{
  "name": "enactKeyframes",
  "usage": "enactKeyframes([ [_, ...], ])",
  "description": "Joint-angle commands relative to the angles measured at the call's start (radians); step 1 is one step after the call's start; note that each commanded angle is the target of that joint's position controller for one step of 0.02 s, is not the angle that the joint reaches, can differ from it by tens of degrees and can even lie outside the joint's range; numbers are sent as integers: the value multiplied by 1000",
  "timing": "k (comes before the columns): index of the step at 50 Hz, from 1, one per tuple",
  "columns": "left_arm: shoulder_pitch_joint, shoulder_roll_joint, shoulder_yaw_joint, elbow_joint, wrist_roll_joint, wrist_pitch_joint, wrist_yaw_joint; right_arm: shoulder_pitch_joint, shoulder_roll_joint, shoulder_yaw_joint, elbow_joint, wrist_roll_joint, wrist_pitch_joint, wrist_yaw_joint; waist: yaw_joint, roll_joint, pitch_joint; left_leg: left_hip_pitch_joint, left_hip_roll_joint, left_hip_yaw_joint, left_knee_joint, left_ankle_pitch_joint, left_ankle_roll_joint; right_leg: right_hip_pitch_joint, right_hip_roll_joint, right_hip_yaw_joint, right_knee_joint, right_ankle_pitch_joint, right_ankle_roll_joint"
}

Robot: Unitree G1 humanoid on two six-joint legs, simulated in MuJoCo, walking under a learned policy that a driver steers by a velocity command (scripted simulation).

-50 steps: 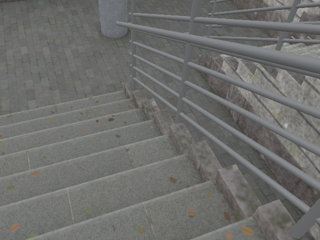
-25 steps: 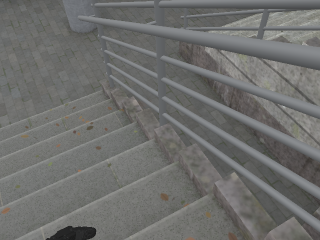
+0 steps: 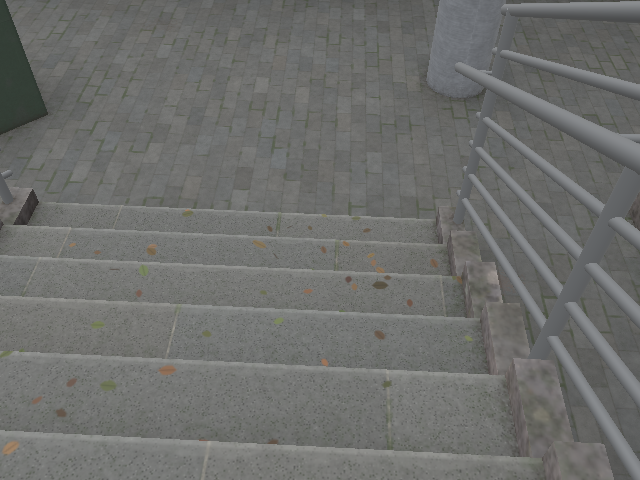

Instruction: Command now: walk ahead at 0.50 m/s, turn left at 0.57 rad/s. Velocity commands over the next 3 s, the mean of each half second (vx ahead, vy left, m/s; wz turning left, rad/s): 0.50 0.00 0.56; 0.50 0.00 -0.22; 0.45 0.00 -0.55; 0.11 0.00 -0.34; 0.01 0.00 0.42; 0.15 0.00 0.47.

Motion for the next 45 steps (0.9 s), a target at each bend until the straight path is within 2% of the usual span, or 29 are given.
enactKeyframes([
  [1, 33, 149, 38, -19, -7, 6, 11, -174, 3, 21, -76, 2, -18, 6, 32, -112, 219, 95, -12, 117, -94, -138, 3, -213, -214, 193, -288, 401, -149],
  [3, 34, 178, 50, -20, -9, 23, 17, 27, -42, 4, 8, -8, -22, -15, -52, -52, 139, 249, -43, 167, -218, -234, 34, -118, -194, 121, 11, 717, -144],
  [4, 10, 193, 54, -17, -17, 33, 33, 244, -54, -6, 98, -9, -22, -25, -151, -44, 3, 504, -32, 150, -278, -138, 58, -140, -178, 100, 267, 833, -135],
  [5, 8, 188, 58, -9, -34, 42, 27, 393, -101, -22, 157, -33, -23, -28, -248, 50, -78, 750, -43, 97, -272, -89, 85, -290, -59, 71, 651, 485, -126],
  [6, 48, 94, 52, -61, -55, 35, 18, 438, -216, -42, 161, -41, -31, -25, -205, 288, -157, 1065, 79, -26, 112, 498, 148, -725, 69, 81, 1133, -127, -86],
  [7, 22, 132, 40, -144, -60, 32, 13, 463, -248, -42, 118, 26, -27, -29, -211, 199, -367, 1173, 199, -249, 113, 509, 231, -860, 26, 200, 1181, -44, -89],
  [8, -65, 136, 38, -184, -47, 31, 18, 462, -224, -38, 104, 42, -17, -42, -234, 111, -406, 1124, 253, -367, -58, 155, 267, -937, 34, 228, 1124, 46, -75],
  [10, -136, 118, 18, -185, 0, 50, 20, 372, -137, -10, 72, 30, 2, -80, -183, 73, -206, 765, 263, -492, -290, -737, 280, -975, 4, 308, 925, 202, -88],
  [11, -130, 106, 17, -174, 13, 73, 19, 341, -112, 2, 62, 0, -8, -77, -151, 50, -137, 599, 265, -555, -281, -799, 293, -931, 1, 327, 873, 216, -88],
  [12, -136, 92, 11, -167, 8, 85, 22, 313, -65, 25, 74, -12, -26, -68, -98, -39, -48, 411, 204, -474, -257, -818, 238, -887, -2, 351, 695, 426, -82],
  [14, -224, 62, 1, -208, 21, 88, 5, 247, -53, 40, 53, -1, -58, -72, -45, -69, 10, 120, 83, -393, -321, -704, 198, -695, 16, 336, 362, 619, -31],
  [16, -263, 83, -1, -216, 33, 76, -6, 260, -125, 21, 55, 26, -59, -81, -40, -22, -62, 66, 54, -341, -338, -370, 220, -460, 59, 293, 152, 741, 3],
  [17, -122, 98, 7, -144, 20, 75, -9, 276, -158, 4, 54, 9, -62, -72, -20, 61, -136, 158, 66, -342, -288, -254, 223, -431, 61, 301, 195, 862, -10],
  [19, -248, 168, 35, -178, -11, 82, -18, 396, -98, 9, 96, 27, -54, -75, -77, 3, -70, 368, 41, -389, -210, -485, 226, -647, 33, 386, 67, 953, -25],
  [22, -443, 142, 37, -222, 11, 84, -43, 543, -87, 6, 99, 13, -43, -85, -184, -1, 6, 559, 55, -533, -191, -840, 256, -868, 42, 432, -54, 903, -38],
  [24, -473, 110, 33, -237, 15, 74, -55, 516, -61, 16, 89, 14, -55, -97, -168, -7, 68, 396, 5, -497, -160, -990, 250, -739, 70, 403, -223, 1070, -33],
  [28, -500, 99, 26, -254, 19, 54, -58, 493, -47, 35, 68, 3, -85, -90, -199, 46, 59, 293, -38, -400, -47, -868, 209, -555, 100, 364, -303, 1177, -69],
  [31, -547, 72, 12, -284, -1, 37, -65, 545, -61, 39, 80, -21, -79, -100, -259, 23, 87, 337, -59, -321, 56, -691, 177, -506, 141, 347, -451, 1127, -87],
  [33, -552, 44, 0, -289, -40, 21, -60, 530, -65, 43, 108, -35, -71, -108, -282, 52, 114, 329, -60, -292, 128, -636, 166, -409, 135, 342, -558, 1118, -91],
  [35, -435, 53, 6, -242, -62, 17, -50, 554, -51, 49, 137, -39, -69, -123, -268, 22, 112, 379, -47, -258, 245, -568, 155, -296, 113, 339, -683, 1121, -100],
  [37, -128, 104, 27, -122, -53, 23, -38, 530, -92, 44, 156, -35, -65, -126, -125, -47, 19, 382, -42, -177, 588, -330, 150, -32, 106, 296, -821, 1110, -143],
  [38, 40, 138, 39, -63, -30, 33, -41, 529, -101, 37, 153, -24, -71, -107, -60, -123, -73, 239, -97, -61, 856, -484, 112, 233, 117, 288, -720, 1113, -145],
  [39, 159, 191, 45, -34, -11, 41, -57, 626, -28, 38, 152, 2, -80, -100, -90, -262, -215, -159, -180, 24, 1327, -1316, 35, 647, -91, 505, -316, 1551, -269],
  [40, 188, 219, 58, -47, -53, 44, -69, 620, -82, 44, 93, 17, -80, -113, -61, -241, -364, -359, -147, 41, 1464, -1306, -2, 811, -186, 710, -258, 1485, -395],
  [41, 152, 281, 79, -72, -90, 42, -55, 467, -116, 45, 40, 1, -81, -117, 2, -290, -346, -547, -140, 50, 1415, -1187, -25, 754, -251, 933, -512, 869, -534],
  [42, 23, 183, 60, -106, -90, 61, -35, 277, -124, 37, 26, -39, -68, -118, -11, -55, -132, -558, -76, 53, 1233, -1046, -22, 496, -159, 864, -665, 624, -443],
  [43, -33, 208, 55, -128, -45, 56, -27, 258, -107, 38, 12, -37, -69, -102, -53, -61, -84, -454, -30, -9, 1092, -940, -16, 294, -200, 932, -678, 549, -467],
  [44, -14, 181, 46, -112, -19, 47, -31, 242, -81, 40, 26, -53, -53, -100, -87, -5, -8, -397, -10, -21, 1035, -992, -14, 109, -177, 961, -650, 632, -469],
  [45, -15, 142, 29, -98, -27, 20, -30, 233, -70, 36, 24, -51, -42, -96, -141, 86, 47, -318, 36, -72, 749, -789, -29, -36, -108, 834, -638, 722, -415],
])
Next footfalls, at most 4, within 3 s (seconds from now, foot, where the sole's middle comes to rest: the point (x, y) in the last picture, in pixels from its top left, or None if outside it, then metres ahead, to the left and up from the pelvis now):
0.10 left None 0.22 0.12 -0.85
0.76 right None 0.59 0.03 -1.02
1.30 left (273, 400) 0.90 0.26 -1.18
1.84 right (345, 387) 0.96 0.04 -1.18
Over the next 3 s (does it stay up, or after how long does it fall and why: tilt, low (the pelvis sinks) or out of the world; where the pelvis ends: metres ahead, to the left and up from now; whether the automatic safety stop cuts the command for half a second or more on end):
stays up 0.93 0.20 -0.42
